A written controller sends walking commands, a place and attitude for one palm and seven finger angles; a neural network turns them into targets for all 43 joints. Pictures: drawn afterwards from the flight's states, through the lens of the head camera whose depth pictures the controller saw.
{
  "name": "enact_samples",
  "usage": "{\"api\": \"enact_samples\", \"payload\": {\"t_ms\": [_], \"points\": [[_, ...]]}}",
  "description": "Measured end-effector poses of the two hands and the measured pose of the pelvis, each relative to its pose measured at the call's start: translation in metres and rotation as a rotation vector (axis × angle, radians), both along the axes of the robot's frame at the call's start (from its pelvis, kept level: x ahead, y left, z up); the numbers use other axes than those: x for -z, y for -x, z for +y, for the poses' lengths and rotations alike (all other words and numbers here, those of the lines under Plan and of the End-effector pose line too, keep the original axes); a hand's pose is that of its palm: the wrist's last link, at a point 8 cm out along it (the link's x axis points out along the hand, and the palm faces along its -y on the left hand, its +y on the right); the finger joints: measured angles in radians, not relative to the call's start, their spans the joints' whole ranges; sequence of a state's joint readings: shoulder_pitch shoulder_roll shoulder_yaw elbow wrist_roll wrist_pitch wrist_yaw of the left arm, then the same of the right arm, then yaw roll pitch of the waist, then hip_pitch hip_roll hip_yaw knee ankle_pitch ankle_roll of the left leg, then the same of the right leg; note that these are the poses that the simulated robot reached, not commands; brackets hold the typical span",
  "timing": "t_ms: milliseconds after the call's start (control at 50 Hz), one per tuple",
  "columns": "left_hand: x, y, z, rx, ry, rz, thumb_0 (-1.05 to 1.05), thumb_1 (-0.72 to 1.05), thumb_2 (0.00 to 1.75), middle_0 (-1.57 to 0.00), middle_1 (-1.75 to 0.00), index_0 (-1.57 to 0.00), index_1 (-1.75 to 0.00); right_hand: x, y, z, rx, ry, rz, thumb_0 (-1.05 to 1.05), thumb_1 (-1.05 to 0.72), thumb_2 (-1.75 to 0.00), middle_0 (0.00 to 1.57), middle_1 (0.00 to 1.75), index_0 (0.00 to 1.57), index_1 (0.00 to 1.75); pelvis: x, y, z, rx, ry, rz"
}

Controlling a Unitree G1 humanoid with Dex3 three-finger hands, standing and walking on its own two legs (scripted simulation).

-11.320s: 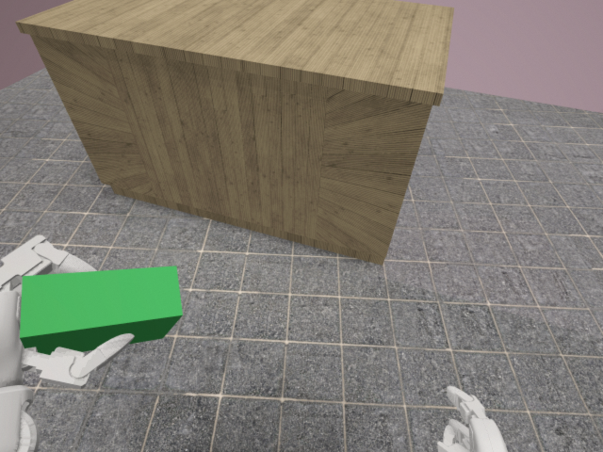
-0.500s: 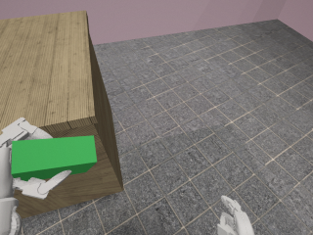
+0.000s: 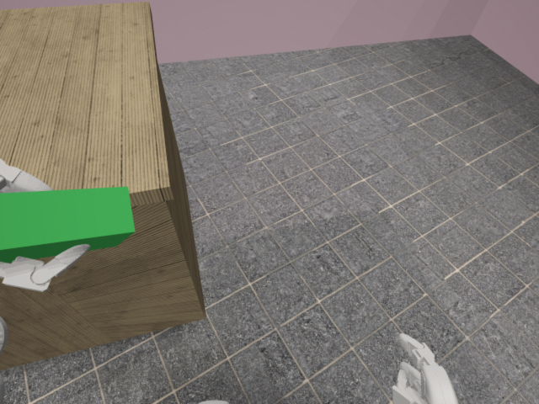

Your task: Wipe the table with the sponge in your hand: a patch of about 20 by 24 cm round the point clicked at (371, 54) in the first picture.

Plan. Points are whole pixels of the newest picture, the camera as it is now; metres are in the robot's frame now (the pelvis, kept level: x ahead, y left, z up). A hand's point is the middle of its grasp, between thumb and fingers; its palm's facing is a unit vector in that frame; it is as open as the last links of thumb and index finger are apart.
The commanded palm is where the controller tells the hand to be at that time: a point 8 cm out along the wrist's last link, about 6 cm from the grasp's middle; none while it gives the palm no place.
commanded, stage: look again from close up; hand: left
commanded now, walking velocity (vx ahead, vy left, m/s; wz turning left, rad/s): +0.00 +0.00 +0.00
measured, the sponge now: (82, 223) +0.27 +0.25 +0.16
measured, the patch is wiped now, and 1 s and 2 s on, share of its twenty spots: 0.00 0.00 0.00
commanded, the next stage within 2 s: shuffle to correct the standing spot in 0.08 s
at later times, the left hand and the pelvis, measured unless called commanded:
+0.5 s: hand (62, 195) +0.30 +0.28 +0.17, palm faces +0.36 -0.86 -0.37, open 9.4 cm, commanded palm +0.23 +0.32 +0.18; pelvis +0.07 +0.05 -0.01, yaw -1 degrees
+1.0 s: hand (15, 196) +0.30 +0.35 +0.16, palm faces +0.40 -0.84 -0.37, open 9.4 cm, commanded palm +0.24 +0.38 +0.18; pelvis +0.07 +0.10 -0.03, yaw -2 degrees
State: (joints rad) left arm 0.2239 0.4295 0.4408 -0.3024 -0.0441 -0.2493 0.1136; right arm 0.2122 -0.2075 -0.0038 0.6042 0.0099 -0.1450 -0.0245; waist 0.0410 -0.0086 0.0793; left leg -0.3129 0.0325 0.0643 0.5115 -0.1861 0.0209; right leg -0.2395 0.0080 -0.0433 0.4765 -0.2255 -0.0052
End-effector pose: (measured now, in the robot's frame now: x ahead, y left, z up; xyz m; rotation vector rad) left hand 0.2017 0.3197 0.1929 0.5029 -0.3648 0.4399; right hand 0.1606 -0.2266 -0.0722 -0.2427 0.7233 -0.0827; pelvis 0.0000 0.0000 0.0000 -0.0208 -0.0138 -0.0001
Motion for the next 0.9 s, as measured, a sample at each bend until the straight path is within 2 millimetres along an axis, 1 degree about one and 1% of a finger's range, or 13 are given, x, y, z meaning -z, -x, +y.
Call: {"api": "enact_samples", "payload": {"t_ms": [100,140,180,260,300,400,460,500,560,620,680,820,900], "points": [[0.026,0.000,-0.025,0.129,0.065,0.118,-0.01,-0.43,1.00,-0.81,-1.35,-0.82,-1.34,-0.010,-0.011,0.017,0.007,-0.014,-0.043,0.01,-0.90,-0.90,0.20,0.30,0.20,0.30,-0.003,-0.014,0.016,0.008,-0.003,0.018],[0.035,0.000,-0.023,0.144,0.067,0.160,-0.01,-0.43,1.00,-0.81,-1.35,-0.82,-1.34,-0.012,-0.017,0.024,-0.003,-0.006,-0.033,0.01,-0.90,-0.90,0.20,0.30,0.20,0.30,-0.004,-0.020,0.019,0.005,-0.004,0.025],[0.039,-0.003,-0.013,0.124,0.065,0.176,-0.01,-0.43,1.00,-0.81,-1.35,-0.82,-1.34,-0.013,-0.023,0.031,-0.021,0.004,-0.018,0.01,-0.90,-0.90,0.20,0.30,0.20,0.30,-0.005,-0.026,0.020,0.000,-0.004,0.030],[0.032,-0.014,0.011,0.042,0.054,0.122,-0.01,-0.43,1.00,-0.81,-1.35,-0.82,-1.34,-0.013,-0.042,0.043,-0.077,0.024,-0.003,0.01,-0.90,-0.90,0.20,0.30,0.20,0.30,-0.004,-0.035,0.023,-0.012,0.001,0.036],[0.024,-0.021,0.016,0.023,0.056,0.073,-0.01,-0.43,1.00,-0.81,-1.35,-0.82,-1.34,-0.013,-0.054,0.047,-0.101,0.026,-0.011,0.01,-0.90,-0.90,0.20,0.30,0.20,0.30,-0.003,-0.040,0.026,-0.013,0.006,0.037],[0.010,-0.039,0.006,0.084,0.057,-0.002,-0.01,-0.43,1.00,-0.81,-1.35,-0.83,-1.34,-0.016,-0.082,0.054,-0.101,0.017,-0.062,0.01,-0.90,-0.90,0.20,0.30,0.20,0.30,0.000,-0.055,0.037,0.002,0.012,0.042],[0.011,-0.050,0.004,0.129,0.043,0.012,-0.01,-0.43,1.00,-0.81,-1.35,-0.83,-1.34,-0.018,-0.093,0.055,-0.069,0.008,-0.090,0.01,-0.90,-0.90,0.20,0.30,0.20,0.30,0.003,-0.064,0.043,0.014,0.012,0.043],[0.014,-0.057,0.007,0.138,0.031,0.036,-0.01,-0.43,1.00,-0.81,-1.35,-0.83,-1.34,-0.018,-0.097,0.055,-0.045,0.004,-0.096,0.01,-0.90,-0.90,0.20,0.30,0.20,0.30,0.005,-0.069,0.047,0.020,0.011,0.042],[0.020,-0.065,0.018,0.127,0.020,0.069,-0.01,-0.43,1.00,-0.81,-1.35,-0.83,-1.34,-0.015,-0.098,0.055,-0.015,0.003,-0.086,0.01,-0.90,-0.90,0.20,0.30,0.20,0.30,0.008,-0.074,0.051,0.022,0.011,0.040],[0.023,-0.068,0.027,0.113,0.021,0.075,-0.01,-0.43,1.00,-0.81,-1.35,-0.83,-1.34,-0.010,-0.094,0.054,0.000,0.010,-0.056,0.01,-0.90,-0.90,0.20,0.30,0.20,0.30,0.010,-0.077,0.056,0.018,0.014,0.038],[0.021,-0.066,0.030,0.115,0.024,0.057,-0.01,-0.43,1.00,-0.81,-1.35,-0.83,-1.34,-0.005,-0.086,0.055,0.006,0.018,-0.019,0.01,-0.90,-0.90,0.20,0.30,0.20,0.30,0.011,-0.077,0.061,0.014,0.016,0.035],[0.012,-0.062,0.031,0.141,-0.022,0.034,-0.01,-0.43,1.01,-0.81,-1.35,-0.83,-1.34,0.010,-0.070,0.065,0.019,-0.004,0.029,0.01,-0.90,-0.90,0.20,0.30,0.20,0.30,0.014,-0.076,0.072,0.018,0.030,0.031],[0.015,-0.057,0.043,0.136,-0.031,-0.001,-0.01,-0.43,1.01,-0.81,-1.35,-0.83,-1.34,0.020,-0.063,0.071,0.021,0.005,0.065,0.01,-0.90,-0.90,0.20,0.30,0.20,0.30,0.021,-0.072,0.082,0.022,0.029,0.025]]}}
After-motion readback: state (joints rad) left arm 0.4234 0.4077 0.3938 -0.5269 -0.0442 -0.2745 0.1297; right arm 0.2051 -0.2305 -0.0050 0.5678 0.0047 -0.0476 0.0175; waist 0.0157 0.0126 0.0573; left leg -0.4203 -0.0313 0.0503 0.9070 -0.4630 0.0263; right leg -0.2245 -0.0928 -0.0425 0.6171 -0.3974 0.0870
